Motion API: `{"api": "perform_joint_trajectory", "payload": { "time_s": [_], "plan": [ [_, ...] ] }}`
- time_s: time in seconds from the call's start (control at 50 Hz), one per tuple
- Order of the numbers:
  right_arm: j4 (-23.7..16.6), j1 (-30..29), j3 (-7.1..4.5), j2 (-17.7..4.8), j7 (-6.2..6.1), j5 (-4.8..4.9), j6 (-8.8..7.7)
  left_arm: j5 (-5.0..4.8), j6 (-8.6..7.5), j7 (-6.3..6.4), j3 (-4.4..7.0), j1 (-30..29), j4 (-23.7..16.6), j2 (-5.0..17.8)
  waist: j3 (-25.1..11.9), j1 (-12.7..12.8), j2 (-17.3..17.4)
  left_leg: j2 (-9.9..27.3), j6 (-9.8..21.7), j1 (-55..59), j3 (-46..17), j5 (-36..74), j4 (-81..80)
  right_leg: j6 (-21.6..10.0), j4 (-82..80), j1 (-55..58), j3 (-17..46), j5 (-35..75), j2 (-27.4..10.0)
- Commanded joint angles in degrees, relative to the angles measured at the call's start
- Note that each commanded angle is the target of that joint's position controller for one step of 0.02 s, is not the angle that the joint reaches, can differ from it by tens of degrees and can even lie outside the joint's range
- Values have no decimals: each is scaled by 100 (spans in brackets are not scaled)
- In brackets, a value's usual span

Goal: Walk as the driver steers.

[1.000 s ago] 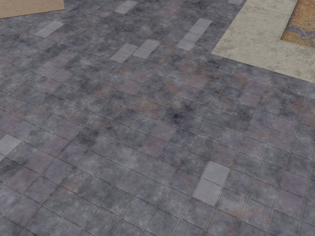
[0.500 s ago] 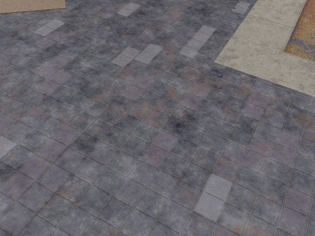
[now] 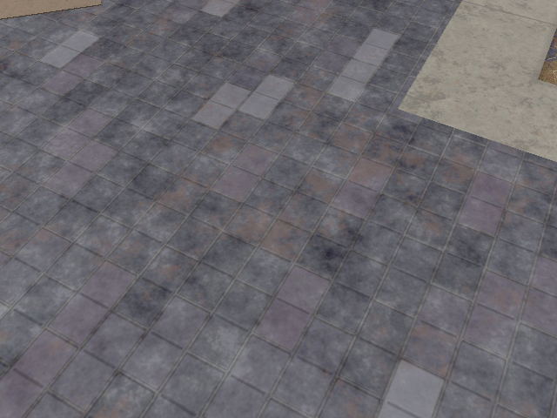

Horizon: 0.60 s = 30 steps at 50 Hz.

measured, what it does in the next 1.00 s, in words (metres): walks ahead: left foot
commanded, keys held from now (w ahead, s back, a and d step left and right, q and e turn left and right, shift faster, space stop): w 1.00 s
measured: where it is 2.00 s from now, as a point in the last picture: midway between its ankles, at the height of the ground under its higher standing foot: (283, 189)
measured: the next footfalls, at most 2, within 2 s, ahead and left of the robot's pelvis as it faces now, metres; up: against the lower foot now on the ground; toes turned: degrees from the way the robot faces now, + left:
left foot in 0.46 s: +0.44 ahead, +0.10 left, +0.00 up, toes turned +4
right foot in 1.02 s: +0.74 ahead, -0.08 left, +0.00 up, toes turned -5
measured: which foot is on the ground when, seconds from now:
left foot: up 0.00-0.44, down 0.46-1.00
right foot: down 0.00-0.48, up 0.50-1.00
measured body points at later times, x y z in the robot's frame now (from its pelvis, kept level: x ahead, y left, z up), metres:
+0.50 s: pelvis +0.29 +0.03 +0.00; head +0.33 +0.04 +0.45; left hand +0.20 +0.26 -0.15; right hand +0.48 -0.19 -0.11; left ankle +0.40 +0.10 -0.72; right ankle +0.10 -0.05 -0.69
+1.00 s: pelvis +0.57 +0.01 +0.01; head +0.60 +0.01 +0.46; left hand +0.77 +0.22 -0.10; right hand +0.46 -0.21 -0.14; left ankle +0.40 +0.10 -0.72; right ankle +0.70 -0.07 -0.71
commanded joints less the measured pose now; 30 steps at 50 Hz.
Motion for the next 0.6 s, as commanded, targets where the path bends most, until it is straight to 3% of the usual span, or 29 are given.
{"api": "perform_joint_trajectory", "payload": {
  "time_s": [0.02, 0.06, 0.12, 0.16, 0.26, 0.36, 0.42, 0.44, 0.46, 0.48, 0.5, 0.52, 0.54, 0.56, 0.6],
  "plan": [
    [-555, -314, -185, -702, 38, -36, -106, -81, -36, -18, 180, 957, 178, 570, -234, 342, -23, 526, 137, -2818, -376, 831, 1489, -891, -2273, 2151, 3190, -938, -2117],
    [-530, -212, -175, -485, 91, -136, 20, -55, -141, 24, 63, 1037, 350, 240, -95, 2, -94, 721, 10, -2203, -358, 951, 992, -583, -2411, 1370, 2265, 131, -1694],
    [-633, -403, -177, -344, 168, -171, 171, -71, -267, 52, 63, 1504, 559, 394, -31, -106, -199, 805, -156, -2300, -155, 1066, 487, -530, -2538, 1235, 1695, 911, -1511],
    [-854, -972, -187, -414, 195, -180, 222, -74, -276, 54, 72, 1721, 602, 522, 116, -31, -229, 903, -263, -2739, 0, 1477, 44, -487, -2679, 1324, 1474, 1076, -1426],
    [-1305, -2251, -115, -354, 226, -74, 195, -91, -249, 55, 9, 2237, 680, 475, 202, 314, -321, 765, -387, -2861, 381, 2448, -1645, -210, -2622, 1742, 1001, 2152, -1175],
    [-1575, -2907, -101, -431, 195, -57, 146, -16, -202, 125, 0, 2682, 840, 540, 206, 516, -424, 523, -182, -2922, 515, 2382, -2518, -245, -2295, 2823, 992, 2932, -1458],
    [-1504, -2420, -185, -599, 138, -68, 69, 22, -183, 176, 35, 2455, 831, 673, -41, 165, -512, 209, 111, -2113, 587, 1681, -2863, -155, -1486, 3141, 870, 4622, -1588],
    [-1301, -1776, -251, -706, 96, -73, 32, 28, -169, 175, 50, 2379, 827, 723, -360, -103, -523, 34, 234, -1423, 625, 1561, -3046, -91, -767, 3145, 816, 5116, -1539],
    [-977, -795, -336, -841, 43, -123, -24, -10, -151, 163, 47, 2256, 792, 723, -837, -528, -393, 56, 391, -194, 572, 1872, -3417, 16, 327, 2694, 648, 4722, -1357],
    [-767, 224, -476, -1302, -26, -269, -57, -72, -168, 141, -14, 2231, 602, 544, -1528, -843, 60, 1223, 690, 1329, -677, 1470, -3421, 110, 1973, 1479, 472, 2797, -1085],
    [-724, 397, -602, -1746, 5, -294, -12, -278, -149, 63, -85, 2988, 567, -11, -2160, -444, 1395, 2787, 1603, 2725, -3581, 1262, -4021, 357, 4123, -624, 332, -1797, 79],
    [-782, -77, -552, -1414, 70, -70, 52, -115, -121, 92, 72, 2481, 582, 583, -1721, -389, 324, 2457, 1405, 2228, -3667, 775, -4379, 241, 4471, -1144, 1143, -1728, -188],
    [-884, -713, -461, -1113, 85, -15, 43, -99, -151, 69, 95, 1978, 385, 554, -854, -164, 252, 2288, 1206, 1346, -2717, 881, -4550, 227, 4265, -1320, 1127, -1162, -445],
    [-903, -992, -384, -796, 106, -41, -4, -88, -170, 57, 88, 1750, 341, 459, -465, -26, 14, 2045, 1046, 681, -2157, 1479, -4765, 243, 3972, -1151, 1095, -821, -628],
    [-754, -1007, -274, -457, 67, -28, -80, 50, -34, 3, 81, 1825, 365, 259, -251, 287, 158, 1602, 728, -77, -1311, 2150, -4975, 354, 3463, -626, 1055, -613, -832]
  ]
}}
